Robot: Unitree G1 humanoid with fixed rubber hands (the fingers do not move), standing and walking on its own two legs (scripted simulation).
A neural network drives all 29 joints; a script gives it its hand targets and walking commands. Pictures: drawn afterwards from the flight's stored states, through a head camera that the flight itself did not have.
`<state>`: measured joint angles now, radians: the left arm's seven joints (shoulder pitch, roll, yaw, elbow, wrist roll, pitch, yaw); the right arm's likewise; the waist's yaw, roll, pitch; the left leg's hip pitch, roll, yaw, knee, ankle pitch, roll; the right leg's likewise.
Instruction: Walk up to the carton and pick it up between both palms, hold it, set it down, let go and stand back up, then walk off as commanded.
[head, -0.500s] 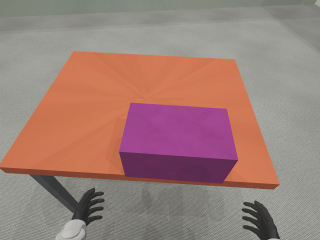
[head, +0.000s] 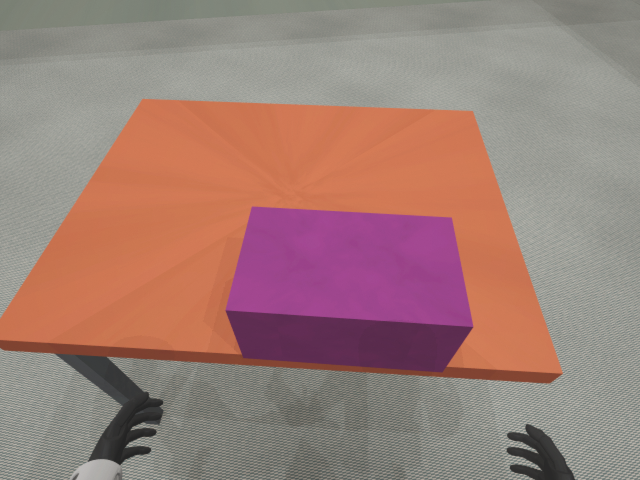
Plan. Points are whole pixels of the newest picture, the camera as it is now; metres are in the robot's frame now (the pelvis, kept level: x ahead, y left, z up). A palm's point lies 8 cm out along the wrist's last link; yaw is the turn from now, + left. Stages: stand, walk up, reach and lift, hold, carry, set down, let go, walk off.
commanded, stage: stand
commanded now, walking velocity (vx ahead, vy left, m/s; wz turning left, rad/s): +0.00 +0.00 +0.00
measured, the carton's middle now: (346, 288) +0.38 -0.02 -0.05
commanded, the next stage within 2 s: walk off in 1.04 s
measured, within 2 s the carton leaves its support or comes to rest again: neither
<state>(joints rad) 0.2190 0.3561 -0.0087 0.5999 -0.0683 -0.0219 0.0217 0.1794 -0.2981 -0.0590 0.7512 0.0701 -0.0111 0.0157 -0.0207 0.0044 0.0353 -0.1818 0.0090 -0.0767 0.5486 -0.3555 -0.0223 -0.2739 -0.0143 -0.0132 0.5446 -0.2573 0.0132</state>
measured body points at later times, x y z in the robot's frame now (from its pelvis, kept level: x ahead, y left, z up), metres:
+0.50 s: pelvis +0.00 +0.00 +0.00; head +0.01 +0.00 +0.45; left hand +0.15 +0.28 -0.08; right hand +0.12 -0.28 -0.11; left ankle -0.04 +0.14 -0.73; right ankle +0.02 -0.13 -0.73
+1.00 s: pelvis -0.01 +0.00 +0.00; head -0.01 +0.00 +0.45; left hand +0.13 +0.28 -0.09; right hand +0.10 -0.29 -0.11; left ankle -0.04 +0.14 -0.73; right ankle +0.02 -0.13 -0.73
